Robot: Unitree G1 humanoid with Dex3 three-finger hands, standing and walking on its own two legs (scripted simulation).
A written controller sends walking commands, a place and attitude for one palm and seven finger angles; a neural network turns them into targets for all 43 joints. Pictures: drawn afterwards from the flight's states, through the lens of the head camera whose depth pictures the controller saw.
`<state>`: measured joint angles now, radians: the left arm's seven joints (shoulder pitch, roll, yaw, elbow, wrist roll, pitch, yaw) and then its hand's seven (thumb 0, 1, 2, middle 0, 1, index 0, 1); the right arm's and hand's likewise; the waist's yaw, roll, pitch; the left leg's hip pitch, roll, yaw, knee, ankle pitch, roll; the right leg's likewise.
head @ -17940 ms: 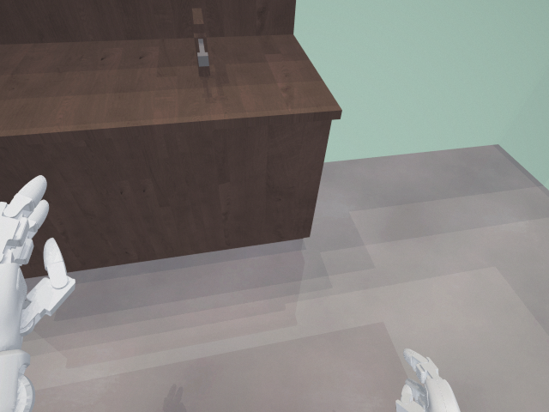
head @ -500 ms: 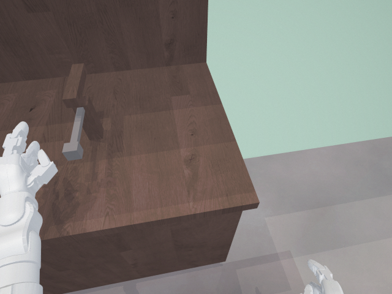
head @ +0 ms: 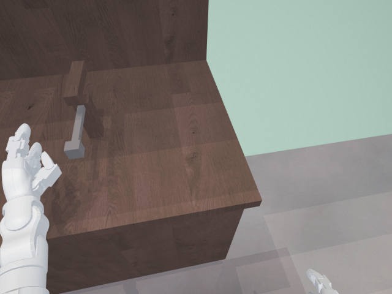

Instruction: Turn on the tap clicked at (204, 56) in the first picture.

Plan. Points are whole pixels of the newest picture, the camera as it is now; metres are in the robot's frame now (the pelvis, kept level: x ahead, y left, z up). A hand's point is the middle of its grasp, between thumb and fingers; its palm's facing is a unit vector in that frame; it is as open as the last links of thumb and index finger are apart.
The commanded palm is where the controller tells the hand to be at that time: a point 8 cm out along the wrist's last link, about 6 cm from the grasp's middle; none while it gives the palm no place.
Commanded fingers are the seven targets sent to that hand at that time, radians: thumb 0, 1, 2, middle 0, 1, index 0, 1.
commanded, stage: reach beside the lever's end, fingers flat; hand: left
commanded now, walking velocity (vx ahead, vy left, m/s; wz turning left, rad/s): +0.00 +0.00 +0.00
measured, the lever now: (74, 149) +0.36 +0.28 +0.10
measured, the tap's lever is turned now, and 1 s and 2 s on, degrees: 0 3 30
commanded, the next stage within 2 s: push the lever round in 0.22 s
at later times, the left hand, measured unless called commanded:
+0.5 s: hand (57, 170) +0.32 +0.31 +0.08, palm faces +0.50 -0.86 -0.09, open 7.8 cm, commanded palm +0.28 +0.34 +0.09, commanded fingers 0.00 0.90 0.90 -0.15 -0.15 -0.15 -0.15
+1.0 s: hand (74, 164) +0.32 +0.27 +0.09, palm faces +0.47 -0.88 -0.08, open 7.8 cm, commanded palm +0.29 +0.31 +0.09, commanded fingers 0.00 0.90 0.90 -0.15 -0.15 -0.15 -0.15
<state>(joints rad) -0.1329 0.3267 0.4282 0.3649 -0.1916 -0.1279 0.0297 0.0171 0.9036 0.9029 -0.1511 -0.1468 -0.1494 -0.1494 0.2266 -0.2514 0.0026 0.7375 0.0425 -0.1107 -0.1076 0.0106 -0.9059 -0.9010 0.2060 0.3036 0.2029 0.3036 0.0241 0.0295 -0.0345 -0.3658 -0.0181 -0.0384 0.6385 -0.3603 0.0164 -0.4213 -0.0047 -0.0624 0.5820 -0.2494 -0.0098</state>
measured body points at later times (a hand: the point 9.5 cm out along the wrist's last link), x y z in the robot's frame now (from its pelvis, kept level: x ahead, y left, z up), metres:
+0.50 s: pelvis +0.00 -0.01 +0.00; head +0.04 -0.01 +0.45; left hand +0.28 +0.35 +0.09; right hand +0.14 -0.27 -0.11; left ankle -0.02 +0.11 -0.73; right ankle +0.03 -0.12 -0.73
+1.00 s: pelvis +0.00 -0.01 +0.00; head +0.02 -0.02 +0.45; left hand +0.29 +0.32 +0.10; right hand +0.15 -0.26 -0.11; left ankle -0.02 +0.11 -0.73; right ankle +0.03 -0.12 -0.73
